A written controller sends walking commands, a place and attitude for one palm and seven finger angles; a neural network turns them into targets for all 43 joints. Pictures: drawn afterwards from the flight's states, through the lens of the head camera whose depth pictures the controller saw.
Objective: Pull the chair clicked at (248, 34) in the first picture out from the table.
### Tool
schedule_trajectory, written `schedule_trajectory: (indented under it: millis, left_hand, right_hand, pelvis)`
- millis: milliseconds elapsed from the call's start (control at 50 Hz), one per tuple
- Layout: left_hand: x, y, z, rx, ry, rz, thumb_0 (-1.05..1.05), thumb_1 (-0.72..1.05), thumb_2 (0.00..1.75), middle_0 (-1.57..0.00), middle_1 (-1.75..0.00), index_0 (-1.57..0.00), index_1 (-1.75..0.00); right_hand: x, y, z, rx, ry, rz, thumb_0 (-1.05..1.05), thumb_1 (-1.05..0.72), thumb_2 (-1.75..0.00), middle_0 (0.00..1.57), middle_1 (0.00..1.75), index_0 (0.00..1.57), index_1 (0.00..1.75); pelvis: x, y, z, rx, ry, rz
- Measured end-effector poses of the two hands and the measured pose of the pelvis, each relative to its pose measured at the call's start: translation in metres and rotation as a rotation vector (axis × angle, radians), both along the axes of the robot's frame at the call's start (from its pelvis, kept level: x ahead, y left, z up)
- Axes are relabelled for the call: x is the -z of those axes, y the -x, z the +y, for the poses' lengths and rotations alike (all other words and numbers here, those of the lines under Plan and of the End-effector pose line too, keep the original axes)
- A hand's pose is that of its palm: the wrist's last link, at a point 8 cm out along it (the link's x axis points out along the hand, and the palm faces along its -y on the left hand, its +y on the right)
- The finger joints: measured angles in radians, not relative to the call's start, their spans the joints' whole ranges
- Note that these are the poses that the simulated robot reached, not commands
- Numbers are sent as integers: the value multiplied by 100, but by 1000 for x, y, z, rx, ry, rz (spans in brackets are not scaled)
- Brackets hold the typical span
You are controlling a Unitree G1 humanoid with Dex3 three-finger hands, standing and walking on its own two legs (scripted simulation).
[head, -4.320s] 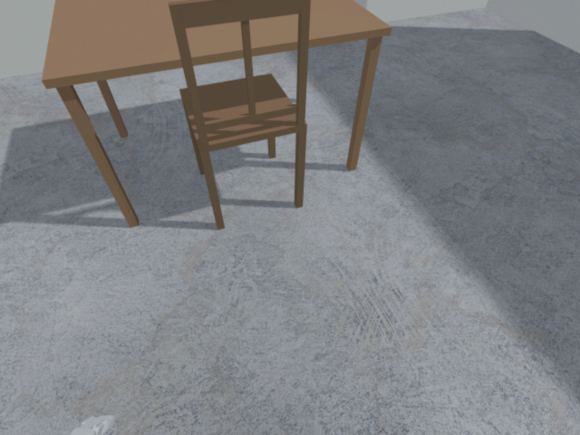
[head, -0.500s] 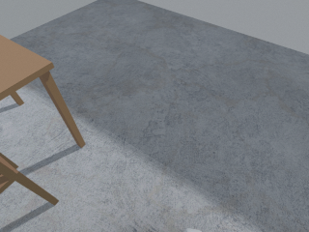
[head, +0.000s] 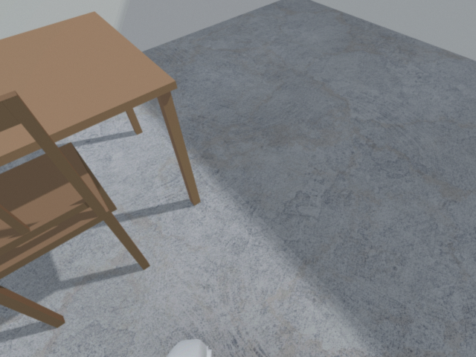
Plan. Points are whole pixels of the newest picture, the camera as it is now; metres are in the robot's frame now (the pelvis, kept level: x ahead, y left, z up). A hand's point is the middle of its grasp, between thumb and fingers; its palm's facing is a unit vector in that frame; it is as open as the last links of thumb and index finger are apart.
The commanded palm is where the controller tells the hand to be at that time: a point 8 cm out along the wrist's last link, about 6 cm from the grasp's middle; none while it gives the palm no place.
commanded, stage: turn to face it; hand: left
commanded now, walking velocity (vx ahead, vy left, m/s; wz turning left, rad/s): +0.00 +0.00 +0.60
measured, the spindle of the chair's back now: out of the picture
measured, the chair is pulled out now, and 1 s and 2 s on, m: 0.00 0.00 0.00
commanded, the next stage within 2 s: take the last steps up to it in 0.94 s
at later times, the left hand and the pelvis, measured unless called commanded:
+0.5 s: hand out of the picture +0.01 +0.27 -0.16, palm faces +0.33 -0.90 -0.28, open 7.4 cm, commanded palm none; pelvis -0.01 +0.03 -0.01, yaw +17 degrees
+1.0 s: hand out of the picture -0.10 +0.23 -0.19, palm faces +0.56 -0.80 -0.23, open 7.4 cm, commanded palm none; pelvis -0.03 +0.03 -0.02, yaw +33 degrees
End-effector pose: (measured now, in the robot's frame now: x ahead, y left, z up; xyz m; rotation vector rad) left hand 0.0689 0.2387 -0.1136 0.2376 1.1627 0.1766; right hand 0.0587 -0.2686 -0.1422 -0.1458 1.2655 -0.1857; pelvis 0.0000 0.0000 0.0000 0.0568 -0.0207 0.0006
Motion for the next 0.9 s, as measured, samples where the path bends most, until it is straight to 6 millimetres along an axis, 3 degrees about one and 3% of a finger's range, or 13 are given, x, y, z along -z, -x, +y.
schedule_trajectory:
  millis: [80, 180, 240, 320, 420, 560, 620, 780, 900]
  left_hand:
    - [11, 48, 19, -97, 6, 86, 0, 90, 90, -20, -30, -21, -30]
    - [35, 105, 54, -227, 19, 176, 0, 90, 90, -20, -30, -21, -30]
    - [41, 125, 71, -280, 14, 218, 1, 90, 90, -20, -30, -21, -30]
    - [33, 123, 82, -324, 15, 177, 1, 91, 90, -19, -30, -20, -30]
    - [21, 103, 83, -338, 9, 80, 1, 91, 90, -19, -30, -20, -30]
    - [8, 67, 64, -343, -21, -53, 1, 90, 90, -19, -30, -20, -30]
    - [5, 61, 51, -346, -46, -104, 1, 90, 90, -20, -30, -20, -30]
    - [-1, 94, 24, -441, -20, -81, 0, 90, 90, -20, -30, -21, -30]
    - [15, 144, 18, -525, 29, -4, 0, 90, 90, -20, -30, -21, -30]
  right_hand:
    - [-4, -41, 17, -105, 15, -42, 0, -91, -90, 19, 30, 19, 30]
    - [-11, -96, 54, -249, 52, -150, 0, -91, -90, 19, 30, 19, 30]
    - [-20, -112, 74, -302, 61, -198, 0, -91, -90, 19, 30, 19, 30]
    - [-29, -114, 89, -346, 65, -193, 0, -90, -90, 20, 30, 20, 30]
    - [-26, -108, 96, -372, 38, -160, 0, -90, -90, 20, 30, 20, 30]
    - [-3, -95, 81, -380, -8, -90, 0, -90, -90, 20, 30, 20, 30]
    - [12, -95, 68, -387, -22, -63, 0, -90, -90, 20, 30, 20, 30]
    - [6, -93, 60, -459, -9, 15, 0, -91, -90, 19, 30, 20, 30]
    - [-2, -101, 82, -539, 20, 25, 0, -91, -90, 19, 30, 19, 30]
  pelvis:
    - [3, 3, 10, -53, 8, 8]
    - [18, 5, 32, -125, 43, 23]
    - [19, 8, 38, -154, 42, 14]
    - [10, 10, 43, -201, 61, 7]
    - [5, 10, 41, -255, 66, 5]
    - [10, 6, 21, -336, 53, 6]
    - [17, 5, 10, -378, 51, 0]
    - [5, 6, 4, -478, 33, -15]
    - [5, 15, 13, -527, 34, -9]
